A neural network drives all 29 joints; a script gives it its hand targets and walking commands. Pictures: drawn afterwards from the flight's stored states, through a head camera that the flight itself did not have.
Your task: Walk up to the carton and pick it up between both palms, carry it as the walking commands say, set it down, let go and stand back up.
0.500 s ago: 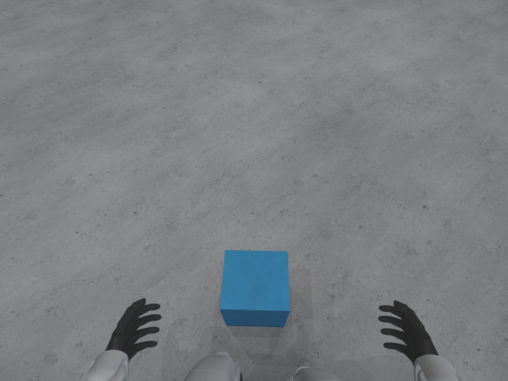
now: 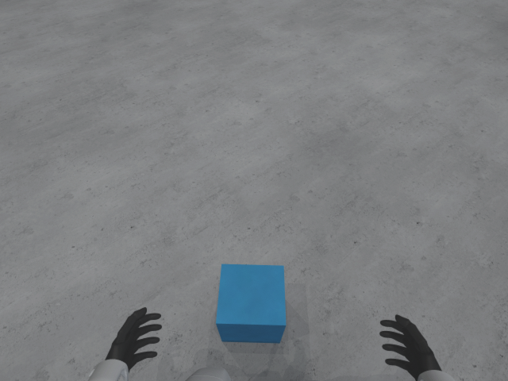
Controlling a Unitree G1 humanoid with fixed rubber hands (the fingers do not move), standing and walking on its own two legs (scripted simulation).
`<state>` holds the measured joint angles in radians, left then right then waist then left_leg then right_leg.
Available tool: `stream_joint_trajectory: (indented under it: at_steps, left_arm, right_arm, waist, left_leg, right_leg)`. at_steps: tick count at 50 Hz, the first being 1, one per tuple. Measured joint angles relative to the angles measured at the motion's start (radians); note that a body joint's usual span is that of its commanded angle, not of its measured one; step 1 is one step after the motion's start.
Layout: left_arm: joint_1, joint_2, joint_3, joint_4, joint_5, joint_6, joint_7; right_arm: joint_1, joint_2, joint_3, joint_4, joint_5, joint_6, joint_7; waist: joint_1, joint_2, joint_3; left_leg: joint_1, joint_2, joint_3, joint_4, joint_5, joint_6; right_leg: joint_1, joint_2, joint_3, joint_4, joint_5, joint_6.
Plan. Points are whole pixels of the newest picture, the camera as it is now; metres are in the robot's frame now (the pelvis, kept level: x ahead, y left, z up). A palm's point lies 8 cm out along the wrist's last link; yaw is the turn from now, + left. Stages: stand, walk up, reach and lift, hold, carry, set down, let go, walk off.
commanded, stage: stand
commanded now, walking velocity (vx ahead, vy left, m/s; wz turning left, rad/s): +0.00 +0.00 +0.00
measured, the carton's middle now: (251, 305) +0.41 +0.04 -0.63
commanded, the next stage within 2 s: none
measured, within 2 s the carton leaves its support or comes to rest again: neither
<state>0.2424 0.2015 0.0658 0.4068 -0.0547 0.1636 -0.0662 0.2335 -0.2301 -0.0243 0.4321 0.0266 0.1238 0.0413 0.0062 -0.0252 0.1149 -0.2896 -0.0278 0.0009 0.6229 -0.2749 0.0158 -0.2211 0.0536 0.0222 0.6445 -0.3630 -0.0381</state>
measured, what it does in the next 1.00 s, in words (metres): stands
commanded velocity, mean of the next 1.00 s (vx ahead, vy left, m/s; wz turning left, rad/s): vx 0.00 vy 0.00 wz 0.00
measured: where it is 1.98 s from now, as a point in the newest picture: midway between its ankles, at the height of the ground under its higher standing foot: outside the picture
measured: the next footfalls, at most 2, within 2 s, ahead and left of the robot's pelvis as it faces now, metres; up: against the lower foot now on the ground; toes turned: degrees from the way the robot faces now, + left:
none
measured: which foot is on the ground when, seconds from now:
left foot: down 0.00-1.00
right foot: down 0.00-1.00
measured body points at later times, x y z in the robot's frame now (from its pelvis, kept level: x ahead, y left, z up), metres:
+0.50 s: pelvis +0.02 +0.00 +0.00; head -0.01 +0.00 +0.45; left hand +0.18 +0.28 -0.07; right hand +0.16 -0.26 -0.09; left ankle +0.04 +0.11 -0.72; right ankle -0.01 -0.09 -0.72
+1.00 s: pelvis +0.00 +0.00 +0.00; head -0.04 +0.01 +0.45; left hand +0.15 +0.28 -0.07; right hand +0.14 -0.26 -0.09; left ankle +0.04 +0.11 -0.72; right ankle -0.01 -0.09 -0.72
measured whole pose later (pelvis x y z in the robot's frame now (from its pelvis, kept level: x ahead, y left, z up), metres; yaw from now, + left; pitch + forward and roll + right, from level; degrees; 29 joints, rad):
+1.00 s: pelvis +0.00 +0.00 +0.00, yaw +0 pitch -3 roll +1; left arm 0.24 0.31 0.06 0.64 -0.03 0.00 0.00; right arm 0.26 -0.25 -0.05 0.70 0.00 -0.02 0.02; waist 0.01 -0.02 -0.06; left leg -0.29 -0.03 0.00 0.62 -0.28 0.02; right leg -0.22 0.05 0.02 0.64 -0.37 -0.05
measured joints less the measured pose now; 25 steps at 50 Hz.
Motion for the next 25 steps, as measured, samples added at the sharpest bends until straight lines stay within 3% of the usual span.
stream_joint_trajectory:
  at_steps: [8,15,25]
  left_arm:
    - [0.000,0.082,-0.003,0.112,0.027,-0.073,0.045]
    - [0.000,0.111,-0.003,0.123,0.027,-0.129,0.056]
    - [0.000,0.112,-0.003,0.177,0.027,-0.141,0.062]
  right_arm:
    - [0.019,0.000,-0.018,0.157,-0.025,-0.076,-0.010]
    - [0.026,-0.007,-0.027,0.204,-0.028,-0.118,-0.013]
    - [0.026,-0.009,-0.027,0.236,-0.028,-0.128,-0.019]
  waist:
    - [0.000,-0.007,-0.136]
    - [0.000,-0.001,-0.168]
    - [0.000,0.001,-0.175]
  left_leg:
    - [0.000,0.000,0.000,0.000,-0.021,0.000]
    - [0.000,-0.001,0.000,0.000,-0.030,0.000]
    - [0.000,-0.001,0.000,0.000,-0.030,0.000]
  right_leg:
    - [0.000,0.000,0.001,0.000,-0.021,-0.002]
    - [0.000,0.000,0.001,0.000,-0.030,-0.008]
    - [0.000,0.000,0.001,0.000,-0.030,-0.008]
